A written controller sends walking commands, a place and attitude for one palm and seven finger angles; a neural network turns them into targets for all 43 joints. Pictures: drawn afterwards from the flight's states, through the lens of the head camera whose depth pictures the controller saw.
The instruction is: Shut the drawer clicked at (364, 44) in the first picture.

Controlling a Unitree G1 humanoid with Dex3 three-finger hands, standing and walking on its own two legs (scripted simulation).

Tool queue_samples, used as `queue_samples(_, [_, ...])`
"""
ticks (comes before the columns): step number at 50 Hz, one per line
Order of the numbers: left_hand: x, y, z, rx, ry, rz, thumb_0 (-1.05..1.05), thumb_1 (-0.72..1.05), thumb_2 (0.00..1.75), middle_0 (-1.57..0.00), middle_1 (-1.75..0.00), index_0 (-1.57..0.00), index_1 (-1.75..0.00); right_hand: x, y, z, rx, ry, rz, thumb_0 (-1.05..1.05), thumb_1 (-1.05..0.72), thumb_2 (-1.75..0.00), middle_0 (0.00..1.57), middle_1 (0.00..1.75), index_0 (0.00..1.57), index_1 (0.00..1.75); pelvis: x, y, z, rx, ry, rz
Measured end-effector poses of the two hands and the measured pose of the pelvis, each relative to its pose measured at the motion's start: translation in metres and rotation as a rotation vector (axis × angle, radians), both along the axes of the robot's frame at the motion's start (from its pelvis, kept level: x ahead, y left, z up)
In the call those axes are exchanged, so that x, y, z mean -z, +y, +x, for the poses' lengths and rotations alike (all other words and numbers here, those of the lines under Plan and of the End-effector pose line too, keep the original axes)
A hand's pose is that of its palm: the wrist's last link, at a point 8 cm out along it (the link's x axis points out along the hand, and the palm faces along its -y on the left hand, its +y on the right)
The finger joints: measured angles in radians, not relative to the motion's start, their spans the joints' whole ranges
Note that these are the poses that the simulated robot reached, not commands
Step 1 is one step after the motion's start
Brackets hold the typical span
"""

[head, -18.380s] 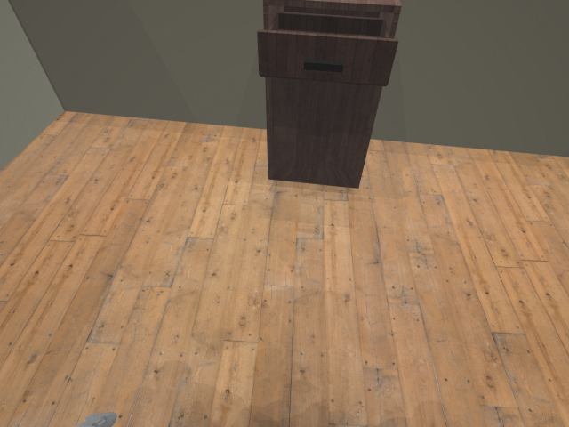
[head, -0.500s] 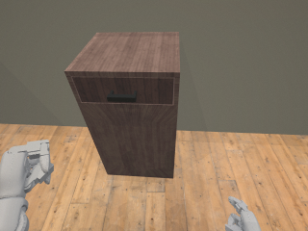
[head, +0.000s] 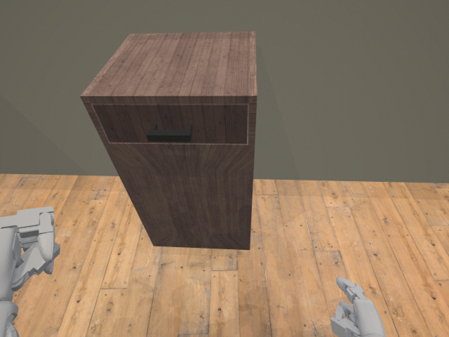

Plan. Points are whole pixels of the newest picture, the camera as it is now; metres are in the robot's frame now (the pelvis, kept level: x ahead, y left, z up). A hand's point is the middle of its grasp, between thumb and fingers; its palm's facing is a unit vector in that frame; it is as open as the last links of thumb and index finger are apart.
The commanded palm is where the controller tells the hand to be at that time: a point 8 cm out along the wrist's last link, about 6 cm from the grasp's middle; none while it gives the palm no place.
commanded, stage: step back with the hand held close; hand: left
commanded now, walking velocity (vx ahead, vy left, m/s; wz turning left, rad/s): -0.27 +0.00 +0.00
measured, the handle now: (170, 131) +0.64 +0.21 -0.01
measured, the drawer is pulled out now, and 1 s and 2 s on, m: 0.00 0.00 0.00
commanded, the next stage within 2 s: stop stepping back and stand still in 1.28 s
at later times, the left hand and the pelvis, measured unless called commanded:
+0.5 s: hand (5, 304) +0.12 +0.26 +0.15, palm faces +0.33 -0.82 -0.47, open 3.2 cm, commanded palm +0.07 +0.31 +0.17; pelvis -0.06 +0.03 +0.00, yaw +0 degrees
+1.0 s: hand out of the picture +0.03 +0.28 +0.16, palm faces +0.37 -0.80 -0.47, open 3.2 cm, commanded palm -0.02 +0.32 +0.17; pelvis -0.14 +0.03 -0.02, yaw +3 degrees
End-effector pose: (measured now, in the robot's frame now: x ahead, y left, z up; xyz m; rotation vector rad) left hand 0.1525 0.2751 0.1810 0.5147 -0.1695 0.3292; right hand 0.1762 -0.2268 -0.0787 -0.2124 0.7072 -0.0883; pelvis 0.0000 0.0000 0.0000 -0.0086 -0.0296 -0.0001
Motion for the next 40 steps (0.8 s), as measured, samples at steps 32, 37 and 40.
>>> queue_samples(32, [0.013,0.043,-0.089,0.019,-0.046,0.016,0.01,0.89,0.9,-1.41,-1.59,-1.4,-1.6,0.001,0.023,-0.103,0.066,0.055,-0.082,0.01,-0.91,-0.9,0.21,0.3,0.2,0.3,0.009,0.037,-0.083,-0.011,0.017,-0.053])
queue_samples(37, [0.008,0.051,-0.101,0.009,-0.064,0.073,0.01,0.89,0.9,-1.41,-1.59,-1.4,-1.6,0.002,0.03,-0.119,0.036,0.07,-0.094,0.01,-0.91,-0.9,0.21,0.3,0.2,0.3,0.009,0.037,-0.099,-0.063,0.032,-0.053])
queue_samples(40, [0.0,0.052,-0.116,-0.005,-0.079,0.117,0.01,0.89,0.9,-1.41,-1.59,-1.4,-1.6,0.005,0.034,-0.12,-0.003,0.074,-0.084,0.01,-0.91,-0.9,0.21,0.3,0.2,0.3,0.011,0.033,-0.107,-0.094,0.073,-0.045])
